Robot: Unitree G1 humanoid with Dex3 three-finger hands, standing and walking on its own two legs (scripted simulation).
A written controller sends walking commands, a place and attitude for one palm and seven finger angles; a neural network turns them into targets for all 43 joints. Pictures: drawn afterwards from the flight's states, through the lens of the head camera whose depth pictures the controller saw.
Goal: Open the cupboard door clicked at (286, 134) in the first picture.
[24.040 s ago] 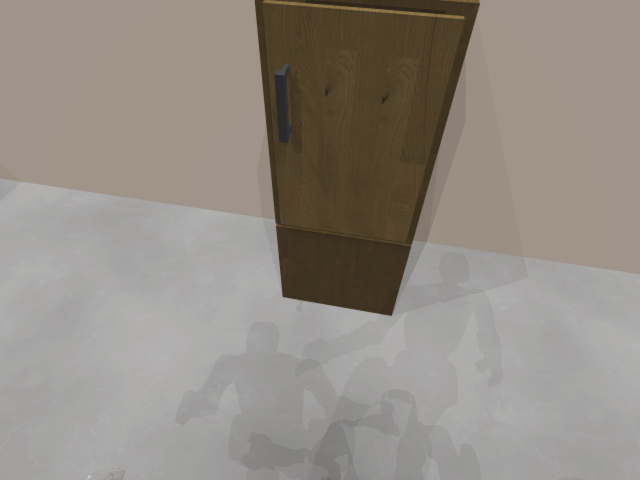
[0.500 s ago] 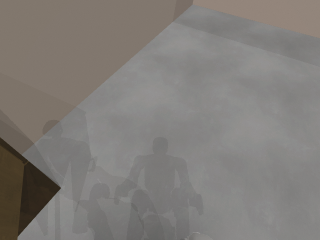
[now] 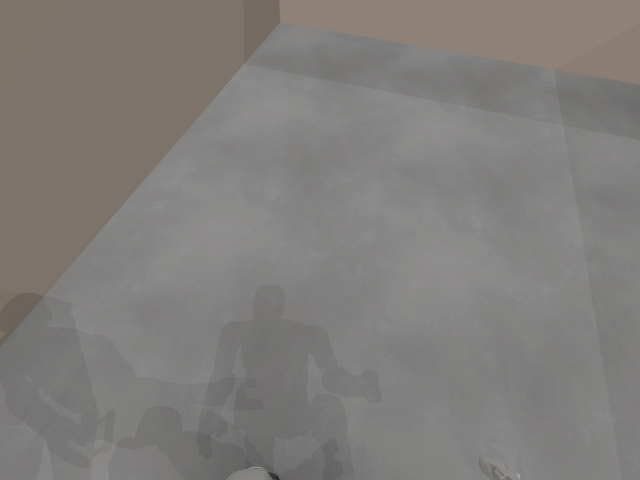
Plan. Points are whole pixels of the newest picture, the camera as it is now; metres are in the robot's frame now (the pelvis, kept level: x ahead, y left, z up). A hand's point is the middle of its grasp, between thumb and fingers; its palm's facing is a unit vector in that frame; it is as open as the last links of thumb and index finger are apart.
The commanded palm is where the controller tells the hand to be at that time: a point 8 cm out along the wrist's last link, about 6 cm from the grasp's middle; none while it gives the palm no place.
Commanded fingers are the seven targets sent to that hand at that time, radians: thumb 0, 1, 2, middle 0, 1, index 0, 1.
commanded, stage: walk to a spot facing it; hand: left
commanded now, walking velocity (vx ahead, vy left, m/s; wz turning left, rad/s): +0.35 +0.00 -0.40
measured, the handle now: out of the picture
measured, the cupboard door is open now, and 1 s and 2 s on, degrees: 49 49 49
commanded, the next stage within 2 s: turn to face it in 0.80 s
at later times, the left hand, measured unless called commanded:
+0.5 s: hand (289, 327) +0.37 +0.08 -0.15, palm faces -0.19 -0.96 -0.23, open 7.4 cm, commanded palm none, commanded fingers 0.00 0.90 0.90 -0.20 -0.30 -0.20 -0.30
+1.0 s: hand (311, 263) +0.52 +0.06 -0.16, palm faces -0.15 -0.97 -0.18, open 7.3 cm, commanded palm none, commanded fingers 0.00 0.90 0.90 -0.20 -0.30 -0.20 -0.30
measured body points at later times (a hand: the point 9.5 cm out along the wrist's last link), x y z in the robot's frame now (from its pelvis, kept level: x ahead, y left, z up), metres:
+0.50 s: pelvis +0.22 -0.08 +0.01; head +0.26 -0.10 +0.45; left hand +0.38 +0.13 -0.13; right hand +0.11 -0.29 -0.15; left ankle +0.16 +0.08 -0.64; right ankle +0.23 -0.16 -0.73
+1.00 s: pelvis +0.47 -0.11 +0.01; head +0.49 -0.11 +0.46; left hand +0.53 +0.11 -0.15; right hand +0.46 -0.35 -0.14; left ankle +0.51 +0.00 -0.73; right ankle +0.43 -0.23 -0.67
